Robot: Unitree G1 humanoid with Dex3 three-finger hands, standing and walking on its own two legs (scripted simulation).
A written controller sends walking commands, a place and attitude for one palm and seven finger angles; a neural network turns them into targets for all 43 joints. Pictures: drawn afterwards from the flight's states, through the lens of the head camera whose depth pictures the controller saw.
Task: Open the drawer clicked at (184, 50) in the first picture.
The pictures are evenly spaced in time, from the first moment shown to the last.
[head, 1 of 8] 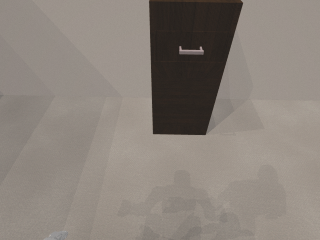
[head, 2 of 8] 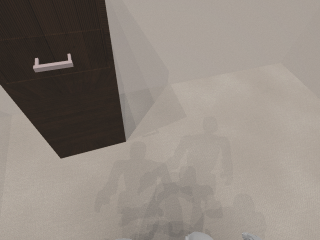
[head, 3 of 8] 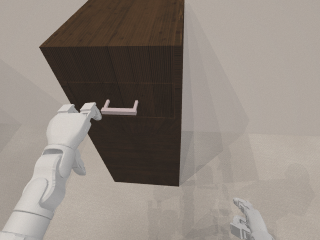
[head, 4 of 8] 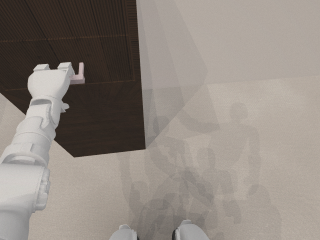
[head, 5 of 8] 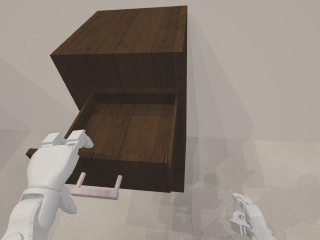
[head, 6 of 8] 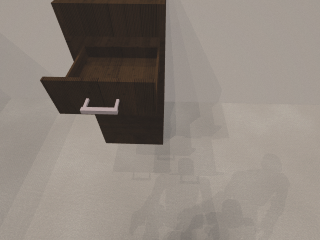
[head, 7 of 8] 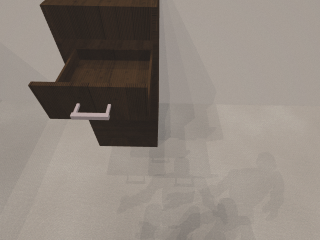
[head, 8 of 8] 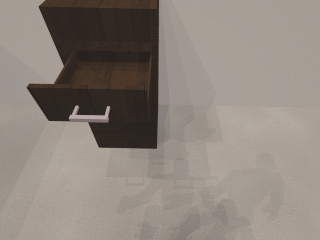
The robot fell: no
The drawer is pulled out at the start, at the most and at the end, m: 0.00 0.30 0.30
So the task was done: yes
